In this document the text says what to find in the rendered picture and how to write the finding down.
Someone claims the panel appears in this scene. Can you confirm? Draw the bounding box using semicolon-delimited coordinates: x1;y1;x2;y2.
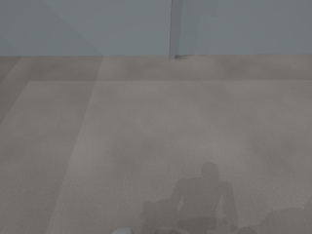
169;0;179;59

